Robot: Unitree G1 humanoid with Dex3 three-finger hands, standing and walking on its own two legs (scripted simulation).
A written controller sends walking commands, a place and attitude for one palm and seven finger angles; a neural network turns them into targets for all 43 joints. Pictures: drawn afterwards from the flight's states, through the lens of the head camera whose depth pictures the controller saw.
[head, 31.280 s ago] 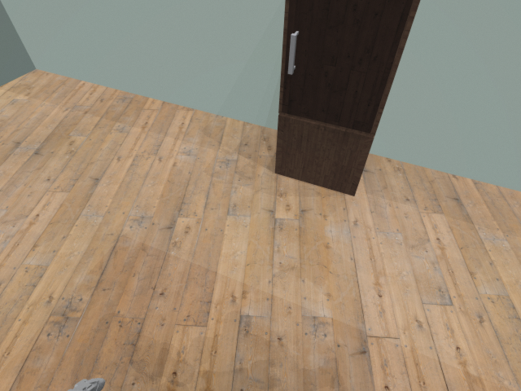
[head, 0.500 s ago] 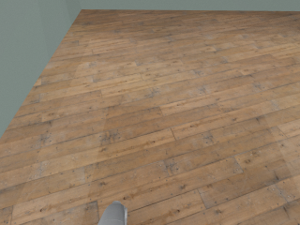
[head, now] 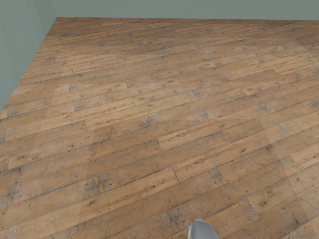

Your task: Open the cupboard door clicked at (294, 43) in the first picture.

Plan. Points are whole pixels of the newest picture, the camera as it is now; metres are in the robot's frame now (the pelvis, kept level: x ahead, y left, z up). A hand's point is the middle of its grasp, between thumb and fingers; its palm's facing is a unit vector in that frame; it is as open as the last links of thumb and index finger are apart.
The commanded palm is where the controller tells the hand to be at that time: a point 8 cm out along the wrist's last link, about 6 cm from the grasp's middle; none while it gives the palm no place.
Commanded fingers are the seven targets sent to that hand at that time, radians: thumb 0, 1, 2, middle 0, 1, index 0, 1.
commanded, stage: turn to face it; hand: left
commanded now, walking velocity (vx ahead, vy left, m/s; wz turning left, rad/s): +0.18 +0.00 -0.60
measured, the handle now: out of the picture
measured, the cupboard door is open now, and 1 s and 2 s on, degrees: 42 42 42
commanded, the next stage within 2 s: none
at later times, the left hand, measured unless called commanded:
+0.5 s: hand (123, 195) +0.26 +0.14 -0.17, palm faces +0.16 -0.97 -0.16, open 7.1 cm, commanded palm none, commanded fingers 0.00 0.90 0.90 -0.20 -0.30 -0.20 -0.30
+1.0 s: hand (106, 211) +0.21 +0.18 -0.16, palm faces +0.42 -0.84 -0.33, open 7.4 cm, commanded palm none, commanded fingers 0.00 0.90 0.90 -0.20 -0.30 -0.20 -0.30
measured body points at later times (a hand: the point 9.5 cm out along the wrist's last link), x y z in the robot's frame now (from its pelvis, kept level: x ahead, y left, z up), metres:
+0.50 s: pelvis +0.16 -0.04 -0.01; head +0.19 -0.02 +0.44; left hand +0.25 +0.19 -0.16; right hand +0.23 -0.28 -0.15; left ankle +0.16 +0.08 -0.70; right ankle +0.18 -0.14 -0.74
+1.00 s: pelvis +0.22 -0.07 -0.02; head +0.28 -0.07 +0.43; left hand +0.19 +0.22 -0.14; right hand +0.39 -0.27 -0.17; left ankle +0.19 +0.08 -0.74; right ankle +0.27 -0.18 -0.75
